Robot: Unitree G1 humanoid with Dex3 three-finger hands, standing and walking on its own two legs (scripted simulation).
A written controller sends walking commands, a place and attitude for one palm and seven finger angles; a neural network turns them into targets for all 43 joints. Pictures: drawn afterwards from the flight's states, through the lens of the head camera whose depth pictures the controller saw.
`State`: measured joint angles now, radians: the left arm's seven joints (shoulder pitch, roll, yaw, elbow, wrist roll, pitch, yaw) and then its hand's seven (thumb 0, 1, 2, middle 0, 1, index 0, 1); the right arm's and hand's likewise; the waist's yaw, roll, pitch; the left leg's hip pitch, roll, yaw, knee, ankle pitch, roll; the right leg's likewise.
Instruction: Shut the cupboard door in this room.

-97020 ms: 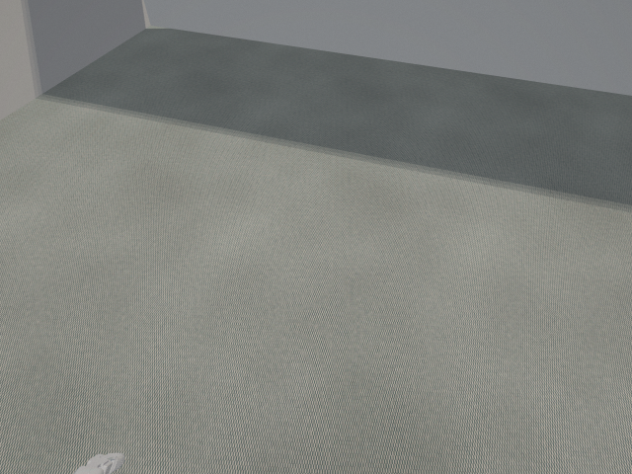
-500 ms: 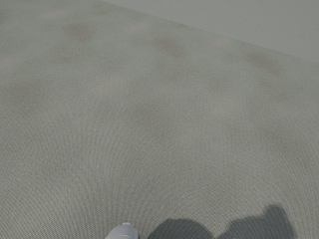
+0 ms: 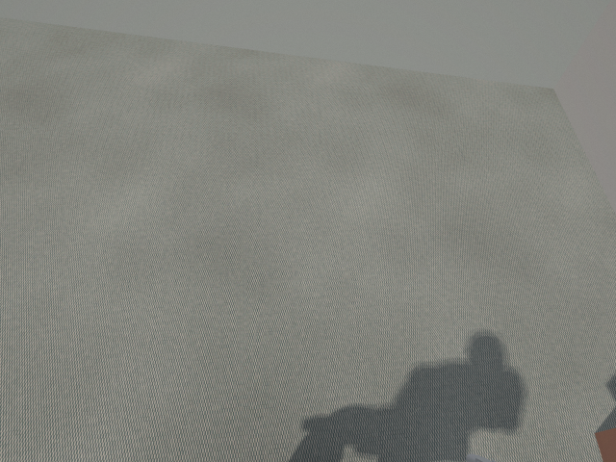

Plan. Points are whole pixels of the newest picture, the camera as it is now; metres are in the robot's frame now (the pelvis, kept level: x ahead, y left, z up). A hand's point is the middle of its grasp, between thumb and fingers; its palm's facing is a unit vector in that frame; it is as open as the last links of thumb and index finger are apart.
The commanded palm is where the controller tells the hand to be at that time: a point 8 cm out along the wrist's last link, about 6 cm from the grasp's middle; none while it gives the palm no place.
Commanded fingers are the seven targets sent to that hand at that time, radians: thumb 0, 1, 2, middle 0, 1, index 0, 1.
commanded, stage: turn to face it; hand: left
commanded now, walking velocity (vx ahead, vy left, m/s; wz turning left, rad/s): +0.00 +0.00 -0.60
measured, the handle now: out of the picture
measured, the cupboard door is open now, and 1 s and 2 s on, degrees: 15 15 15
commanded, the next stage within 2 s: none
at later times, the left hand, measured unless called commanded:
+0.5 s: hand (230, 403) +0.21 +0.13 -0.14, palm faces -0.34 -0.90 -0.26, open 7.4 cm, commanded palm none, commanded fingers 0.00 0.90 0.90 -0.20 -0.30 -0.20 -0.30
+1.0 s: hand (228, 399) +0.22 +0.14 -0.15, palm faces -0.54 -0.81 -0.21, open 7.4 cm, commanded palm none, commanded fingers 0.00 0.90 0.90 -0.20 -0.30 -0.20 -0.30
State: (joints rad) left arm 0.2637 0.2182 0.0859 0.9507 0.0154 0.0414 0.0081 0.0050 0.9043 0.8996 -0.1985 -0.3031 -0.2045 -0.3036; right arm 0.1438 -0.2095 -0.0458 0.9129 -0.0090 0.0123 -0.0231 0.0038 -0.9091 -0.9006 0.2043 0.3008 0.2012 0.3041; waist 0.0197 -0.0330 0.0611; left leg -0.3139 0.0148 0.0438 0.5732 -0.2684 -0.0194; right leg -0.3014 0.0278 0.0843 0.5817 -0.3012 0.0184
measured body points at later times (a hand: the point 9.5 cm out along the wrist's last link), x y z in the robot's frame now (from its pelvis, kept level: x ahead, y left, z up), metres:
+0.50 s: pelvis +0.01 -0.01 +0.00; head +0.05 -0.04 +0.45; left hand +0.23 +0.18 -0.12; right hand -0.06 -0.27 -0.15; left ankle +0.01 +0.12 -0.68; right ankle -0.03 -0.13 -0.73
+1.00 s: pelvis +0.02 +0.01 +0.01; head +0.07 +0.00 +0.46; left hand +0.25 +0.18 -0.13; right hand -0.07 -0.23 -0.12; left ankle +0.10 +0.11 -0.73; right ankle -0.07 -0.08 -0.68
